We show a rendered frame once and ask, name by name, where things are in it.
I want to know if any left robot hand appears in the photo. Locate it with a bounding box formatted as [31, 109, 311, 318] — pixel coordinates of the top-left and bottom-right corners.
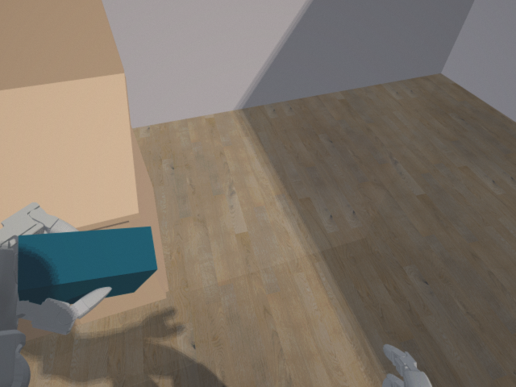
[0, 202, 112, 335]

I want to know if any table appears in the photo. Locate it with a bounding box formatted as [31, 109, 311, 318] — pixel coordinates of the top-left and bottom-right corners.
[0, 0, 169, 341]

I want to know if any sponge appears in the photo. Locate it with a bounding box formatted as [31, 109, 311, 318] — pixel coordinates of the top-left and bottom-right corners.
[18, 227, 157, 305]

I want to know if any right robot hand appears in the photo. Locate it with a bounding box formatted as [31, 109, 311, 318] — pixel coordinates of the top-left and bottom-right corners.
[382, 344, 432, 387]

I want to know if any left robot forearm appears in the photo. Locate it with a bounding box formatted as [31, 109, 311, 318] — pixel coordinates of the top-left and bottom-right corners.
[0, 330, 31, 387]

